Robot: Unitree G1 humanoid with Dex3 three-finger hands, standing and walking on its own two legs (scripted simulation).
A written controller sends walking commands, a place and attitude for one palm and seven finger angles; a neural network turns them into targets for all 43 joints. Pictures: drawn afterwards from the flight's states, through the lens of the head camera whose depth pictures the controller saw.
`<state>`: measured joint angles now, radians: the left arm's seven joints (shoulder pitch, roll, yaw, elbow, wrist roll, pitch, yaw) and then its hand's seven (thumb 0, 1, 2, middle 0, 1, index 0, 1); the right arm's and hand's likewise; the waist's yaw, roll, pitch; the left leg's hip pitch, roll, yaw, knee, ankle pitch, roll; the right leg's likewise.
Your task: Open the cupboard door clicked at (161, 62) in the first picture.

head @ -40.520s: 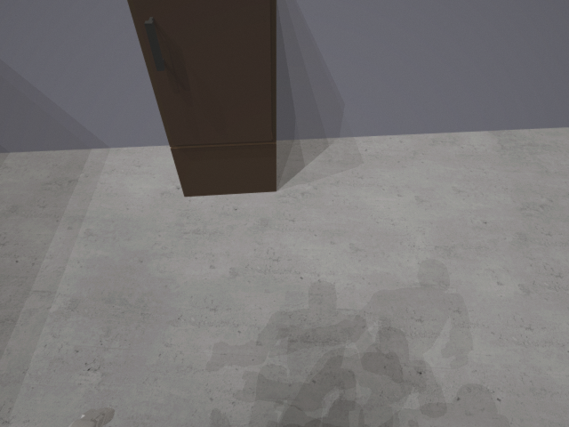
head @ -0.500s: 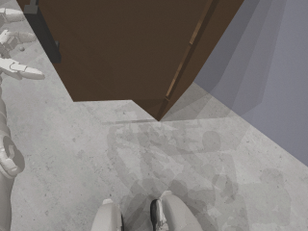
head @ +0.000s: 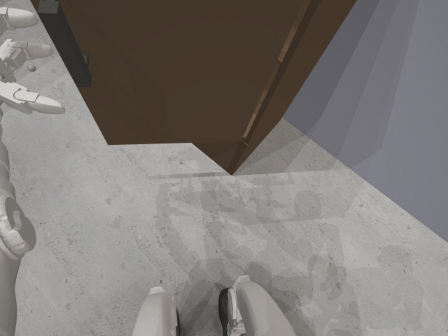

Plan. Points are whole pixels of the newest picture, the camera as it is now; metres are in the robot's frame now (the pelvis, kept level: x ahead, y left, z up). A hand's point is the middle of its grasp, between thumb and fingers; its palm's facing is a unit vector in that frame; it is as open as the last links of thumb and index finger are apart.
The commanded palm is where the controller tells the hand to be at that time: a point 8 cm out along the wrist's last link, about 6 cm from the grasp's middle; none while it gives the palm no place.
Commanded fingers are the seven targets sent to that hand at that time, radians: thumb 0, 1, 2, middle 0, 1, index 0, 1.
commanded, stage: slide the fingers in behind the handle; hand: left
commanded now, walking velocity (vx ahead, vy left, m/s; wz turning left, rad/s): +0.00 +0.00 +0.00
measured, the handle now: (70, 40) +0.59 +0.20 +0.07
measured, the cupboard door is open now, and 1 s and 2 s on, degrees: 45 46 47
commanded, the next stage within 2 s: close the thumb around the handle in 1.42 s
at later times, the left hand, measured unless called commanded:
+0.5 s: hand (62, 63) +0.54 +0.21 +0.07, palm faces -0.01 -1.00 -0.01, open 14.0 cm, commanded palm +0.52 +0.24 +0.07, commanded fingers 0.00 -0.50 0.30 -0.30 -1.20 -0.30 -1.20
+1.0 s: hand (86, 68) +0.54 +0.18 +0.07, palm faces +0.02 -1.00 -0.03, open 14.1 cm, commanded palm +0.51 +0.21 +0.07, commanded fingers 0.00 -0.50 0.30 -0.30 -1.20 -0.30 -1.20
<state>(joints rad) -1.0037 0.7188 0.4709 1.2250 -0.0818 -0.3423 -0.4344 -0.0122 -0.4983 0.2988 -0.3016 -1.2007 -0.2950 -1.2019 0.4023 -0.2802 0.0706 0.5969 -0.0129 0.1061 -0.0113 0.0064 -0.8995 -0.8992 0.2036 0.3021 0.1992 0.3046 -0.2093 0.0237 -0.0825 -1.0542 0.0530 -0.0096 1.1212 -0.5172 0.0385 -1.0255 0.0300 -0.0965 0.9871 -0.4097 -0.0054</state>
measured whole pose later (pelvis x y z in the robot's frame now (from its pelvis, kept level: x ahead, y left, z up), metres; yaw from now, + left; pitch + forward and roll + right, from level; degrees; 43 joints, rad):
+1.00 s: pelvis +0.01 -0.01 +0.00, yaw +0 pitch +25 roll -4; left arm -0.97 0.53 0.40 1.18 -0.06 -0.39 -0.23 -0.01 -0.50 0.30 -0.30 -1.20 -0.28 -1.20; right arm 0.40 -0.26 0.05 0.61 -0.02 0.09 0.02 0.01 -0.90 -0.90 0.20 0.30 0.20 0.30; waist -0.19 0.04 -0.09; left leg -1.01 0.05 0.00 1.09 -0.52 0.02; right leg -1.00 0.03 -0.08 1.00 -0.43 -0.02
